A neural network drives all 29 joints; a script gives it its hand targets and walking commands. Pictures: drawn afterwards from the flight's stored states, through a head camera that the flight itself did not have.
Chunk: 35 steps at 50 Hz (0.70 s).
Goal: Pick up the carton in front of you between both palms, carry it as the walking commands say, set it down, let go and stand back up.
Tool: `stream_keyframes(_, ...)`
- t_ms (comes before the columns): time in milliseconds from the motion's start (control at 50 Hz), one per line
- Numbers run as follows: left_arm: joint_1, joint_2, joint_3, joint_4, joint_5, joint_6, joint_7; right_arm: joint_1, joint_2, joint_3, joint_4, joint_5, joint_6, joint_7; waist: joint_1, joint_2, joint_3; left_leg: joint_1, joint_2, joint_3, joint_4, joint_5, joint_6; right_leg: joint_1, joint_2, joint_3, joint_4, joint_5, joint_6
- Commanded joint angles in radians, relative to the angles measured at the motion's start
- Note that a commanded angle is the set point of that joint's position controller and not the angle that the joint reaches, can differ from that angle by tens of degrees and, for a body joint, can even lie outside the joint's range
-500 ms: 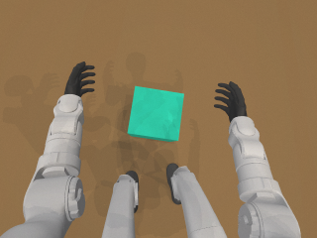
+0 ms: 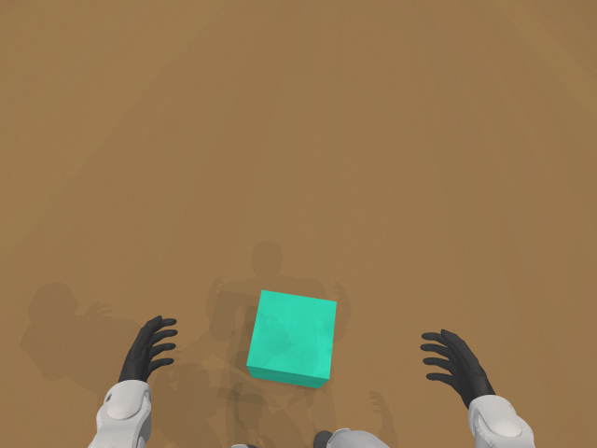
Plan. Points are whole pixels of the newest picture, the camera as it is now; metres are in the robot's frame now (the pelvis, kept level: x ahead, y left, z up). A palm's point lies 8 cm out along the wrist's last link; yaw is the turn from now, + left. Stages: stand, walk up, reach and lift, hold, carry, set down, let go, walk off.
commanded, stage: let go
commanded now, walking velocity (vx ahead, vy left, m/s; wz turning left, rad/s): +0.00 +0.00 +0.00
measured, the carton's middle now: (291, 341) +0.36 -0.03 -0.64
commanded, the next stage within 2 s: stand in 0.62 s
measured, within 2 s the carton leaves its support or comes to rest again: neither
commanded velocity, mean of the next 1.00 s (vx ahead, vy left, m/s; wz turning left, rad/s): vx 0.00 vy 0.00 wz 0.00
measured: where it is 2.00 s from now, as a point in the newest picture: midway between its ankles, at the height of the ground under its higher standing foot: outside the picture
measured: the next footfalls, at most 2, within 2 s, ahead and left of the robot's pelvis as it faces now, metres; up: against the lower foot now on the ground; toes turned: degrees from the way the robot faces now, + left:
none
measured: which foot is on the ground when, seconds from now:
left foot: down 0.00-1.00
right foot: down 0.00-1.00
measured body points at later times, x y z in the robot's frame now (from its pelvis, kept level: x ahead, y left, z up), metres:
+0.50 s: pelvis +0.00 +0.01 +0.01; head +0.00 +0.01 +0.46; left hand +0.16 +0.24 -0.07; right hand +0.18 -0.23 -0.06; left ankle -0.03 +0.12 -0.73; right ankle -0.02 -0.11 -0.73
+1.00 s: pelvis -0.01 +0.00 +0.01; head -0.01 -0.02 +0.45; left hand +0.12 +0.29 -0.08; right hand +0.13 -0.28 -0.10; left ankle -0.03 +0.12 -0.73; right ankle -0.02 -0.11 -0.73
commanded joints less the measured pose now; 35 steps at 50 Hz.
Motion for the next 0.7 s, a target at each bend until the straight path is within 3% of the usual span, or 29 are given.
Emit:
stream_keyframes(0, 0.065, 0.087, 0.008, -0.108, -0.007, -0.014, -0.011, 0.016, -0.102, -0.023, -0.095, 0.002, -0.012, -0.002, 0.05, 0.067, -0.224, 0.197, -0.025, 0.026, -0.099, 0.356, -0.011, 0.332, -0.006, -0.003, -0.075, 0.468, 0.052)
stream_keyframes(100, 0.141, 0.084, -0.024, -0.15, -0.023, 0.016, -0.038, 0.031, -0.117, -0.034, -0.078, -0.014, 0.017, 0.001, 0.072, 0.081, -0.112, 0.322, -0.016, 0.024, -0.151, 0.364, -0.02, 0.342, 0.007, -0.02, -0.139, 0.372, 0.042)
stream_keyframes(300, 0.14, 0.101, -0.052, -0.214, -0.044, 0.1, -0.079, 0.025, -0.122, -0.062, -0.066, -0.057, 0.1, -0.003, 0.056, 0.014, 0.058, 0.366, -0.01, 0.034, -0.198, 0.232, -0.011, 0.4, 0.011, -0.032, -0.174, 0.23, 0.031)
stream_keyframes(360, 0.136, 0.103, -0.047, -0.22, -0.036, 0.119, -0.081, 0.01, -0.119, -0.063, -0.071, -0.06, 0.118, 0.001, 0.061, 0.026, 0.082, 0.364, -0.01, 0.035, -0.196, 0.207, -0.01, 0.415, 0.008, -0.035, -0.171, 0.203, 0.03)
stream_keyframes(380, 0.188, 0.108, -0.044, -0.17, -0.052, 0.089, -0.062, -0.042, -0.142, -0.064, -0.138, -0.066, 0.17, -0.025, 0.08, 0.016, 0.02, 0.405, -0.012, 0.034, -0.169, 0.28, -0.006, 0.406, 0.031, -0.045, -0.135, 0.191, 0.036)
stream_keyframes(400, 0.185, 0.106, -0.047, -0.18, -0.044, 0.087, -0.052, -0.014, -0.131, -0.052, -0.127, -0.067, 0.185, -0.036, 0.079, 0.038, 0.037, 0.392, -0.012, 0.032, -0.156, 0.298, -0.01, 0.405, 0.027, -0.042, -0.13, 0.186, 0.033)
stream_keyframes(600, 0.163, 0.111, -0.051, -0.205, -0.035, 0.124, -0.043, -0.035, -0.114, -0.027, -0.153, -0.058, 0.247, -0.059, 0.081, 0.065, 0.096, 0.372, -0.011, 0.03, -0.16, 0.221, 0.005, 0.369, 0.015, -0.031, -0.137, 0.144, 0.03)
stream_keyframes(620, 0.174, 0.205, 0.007, -0.037, -0.012, 0.077, -0.01, -0.06, -0.225, -0.081, 0.009, -0.04, 0.138, -0.077, 0.1, 0.138, 0.053, 0.29, 0.028, 0.019, -0.107, 0.155, -0.006, 0.289, -0.042, -0.003, -0.113, 0.151, 0.03)
stream_keyframes(680, 0.168, 0.202, 0.005, -0.01, -0.013, 0.019, 0.006, -0.031, -0.189, -0.08, 0.069, -0.063, 0.024, -0.08, 0.084, 0.08, 0.036, 0.295, 0.044, -0.022, -0.112, 0.074, 0.004, 0.261, -0.06, 0.024, -0.128, 0.077, 0.01)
